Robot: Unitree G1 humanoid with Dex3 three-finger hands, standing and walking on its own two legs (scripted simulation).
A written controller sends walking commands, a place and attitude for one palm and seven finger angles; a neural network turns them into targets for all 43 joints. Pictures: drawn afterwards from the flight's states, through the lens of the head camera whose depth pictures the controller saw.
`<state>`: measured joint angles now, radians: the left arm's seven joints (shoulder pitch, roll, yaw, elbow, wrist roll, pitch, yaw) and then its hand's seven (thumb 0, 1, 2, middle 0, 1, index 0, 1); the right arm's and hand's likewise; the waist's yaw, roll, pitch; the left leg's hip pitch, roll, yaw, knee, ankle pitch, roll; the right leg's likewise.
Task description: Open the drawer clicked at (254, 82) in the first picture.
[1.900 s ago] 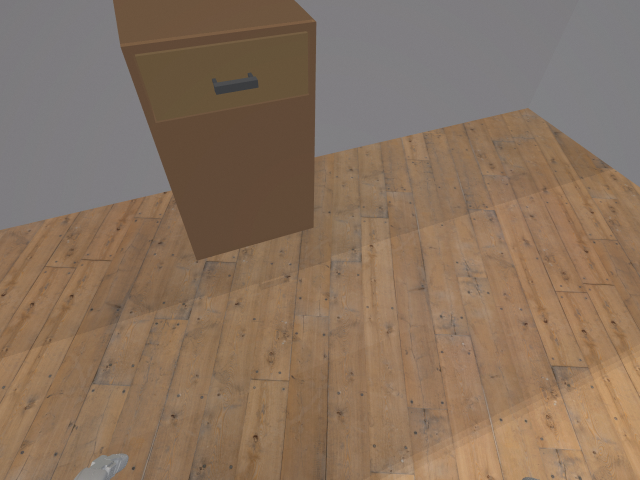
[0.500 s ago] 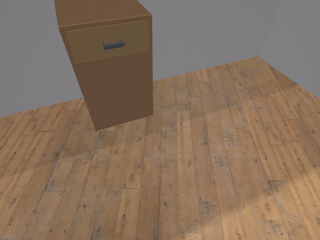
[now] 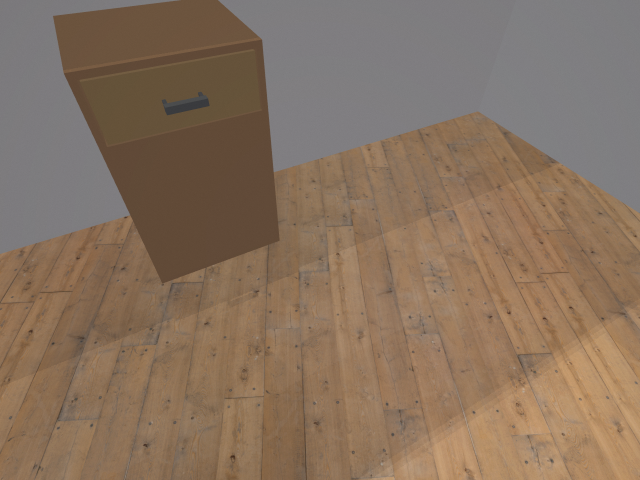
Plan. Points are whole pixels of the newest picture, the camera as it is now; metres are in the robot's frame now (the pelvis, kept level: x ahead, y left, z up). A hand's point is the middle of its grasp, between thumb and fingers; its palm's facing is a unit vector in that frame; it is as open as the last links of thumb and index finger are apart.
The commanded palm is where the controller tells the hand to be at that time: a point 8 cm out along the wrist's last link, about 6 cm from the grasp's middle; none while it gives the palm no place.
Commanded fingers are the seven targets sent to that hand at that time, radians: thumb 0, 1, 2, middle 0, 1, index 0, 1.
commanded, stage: walk to a spot facing it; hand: left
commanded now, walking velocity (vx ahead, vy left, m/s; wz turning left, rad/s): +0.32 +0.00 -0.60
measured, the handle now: (184, 101) +1.02 +0.46 -0.05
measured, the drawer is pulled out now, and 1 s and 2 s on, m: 0.00 0.00 0.00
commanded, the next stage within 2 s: turn to face it in 1.14 s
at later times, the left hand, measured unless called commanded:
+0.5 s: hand out of the picture +0.15 +0.16 -0.17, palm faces -0.10 -0.98 -0.17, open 7.4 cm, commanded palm none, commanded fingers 0.00 0.90 0.90 -0.20 -0.30 -0.20 -0.30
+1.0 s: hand (299, 261) +0.57 +0.09 -0.16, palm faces -0.48 -0.86 -0.18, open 7.4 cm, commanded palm none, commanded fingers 0.00 0.90 0.90 -0.20 -0.30 -0.20 -0.30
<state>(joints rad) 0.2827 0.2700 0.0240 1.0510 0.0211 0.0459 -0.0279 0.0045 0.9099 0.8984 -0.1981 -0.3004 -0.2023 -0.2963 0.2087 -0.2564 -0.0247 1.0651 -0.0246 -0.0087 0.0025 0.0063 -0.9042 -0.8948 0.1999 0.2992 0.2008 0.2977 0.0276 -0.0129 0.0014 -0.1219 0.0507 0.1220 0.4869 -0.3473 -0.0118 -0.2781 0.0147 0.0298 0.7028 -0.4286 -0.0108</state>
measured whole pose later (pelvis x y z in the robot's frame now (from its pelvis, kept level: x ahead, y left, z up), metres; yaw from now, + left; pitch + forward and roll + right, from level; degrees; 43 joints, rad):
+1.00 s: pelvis +0.37 -0.02 +0.00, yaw -29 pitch +0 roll +0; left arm 0.10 0.22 0.09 0.93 0.03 0.05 -0.04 0.00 0.92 0.90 -0.19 -0.30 -0.20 -0.30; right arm 0.41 -0.18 -0.05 1.07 -0.03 -0.05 -0.02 0.00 -0.92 -0.90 0.20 0.30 0.20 0.30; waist -0.04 -0.03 0.09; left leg -0.03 0.10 0.37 0.41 -0.36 0.00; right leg -0.60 -0.09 -0.11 0.86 -0.16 0.03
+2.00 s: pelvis +0.45 -0.10 +0.00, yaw -20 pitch +2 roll +0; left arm 0.12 0.22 0.07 0.91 0.00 0.03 0.02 0.01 0.91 0.90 -0.20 -0.30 -0.20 -0.30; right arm 0.25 -0.22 -0.08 0.97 -0.02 0.05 0.00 0.01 -0.90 -0.89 0.20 0.30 0.20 0.30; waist -0.04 0.03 0.07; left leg -0.36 -0.04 -0.12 0.55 -0.22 -0.02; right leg -0.26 -0.03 -0.02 0.53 -0.31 0.06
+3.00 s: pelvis +0.43 -0.10 +0.00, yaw +16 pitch +0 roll +0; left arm 0.13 0.19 0.03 0.85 0.01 0.02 0.02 0.00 0.91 0.90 -0.20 -0.30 -0.20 -0.30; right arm 0.23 -0.25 -0.10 0.94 -0.02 0.07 0.01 0.01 -0.90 -0.89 0.20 0.30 0.20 0.30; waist -0.04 0.06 0.06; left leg -0.44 -0.08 -0.11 0.82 -0.42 -0.02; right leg -0.25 -0.04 -0.05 0.57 -0.30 0.00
